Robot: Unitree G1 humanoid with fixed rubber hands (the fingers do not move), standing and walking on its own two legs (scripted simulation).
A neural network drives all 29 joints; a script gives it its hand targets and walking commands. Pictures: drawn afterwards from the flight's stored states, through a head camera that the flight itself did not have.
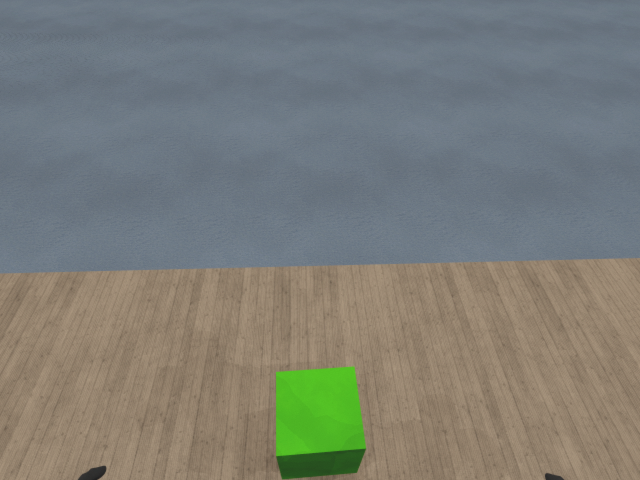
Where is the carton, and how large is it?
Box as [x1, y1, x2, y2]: [276, 367, 365, 478]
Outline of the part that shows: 354,367 276,372 276,457 282,478 356,472 365,449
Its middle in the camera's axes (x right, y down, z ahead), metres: -0.01 +0.52 +1.06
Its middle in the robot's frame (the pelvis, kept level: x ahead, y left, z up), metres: +0.39 +0.01 -0.66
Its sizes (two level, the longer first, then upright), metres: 0.210 0.200 0.250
